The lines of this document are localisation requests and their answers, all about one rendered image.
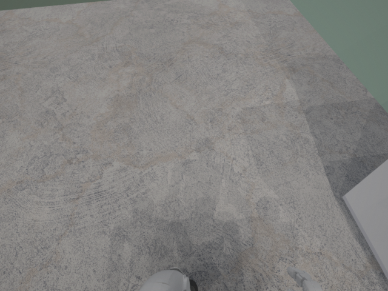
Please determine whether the left robot thigh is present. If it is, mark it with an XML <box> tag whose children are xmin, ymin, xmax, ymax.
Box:
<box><xmin>139</xmin><ymin>270</ymin><xmax>190</xmax><ymax>291</ymax></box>

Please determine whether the robot right hand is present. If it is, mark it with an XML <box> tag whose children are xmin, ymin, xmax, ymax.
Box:
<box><xmin>287</xmin><ymin>267</ymin><xmax>323</xmax><ymax>291</ymax></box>

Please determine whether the fridge door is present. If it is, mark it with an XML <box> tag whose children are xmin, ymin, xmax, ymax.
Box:
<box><xmin>345</xmin><ymin>160</ymin><xmax>388</xmax><ymax>272</ymax></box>

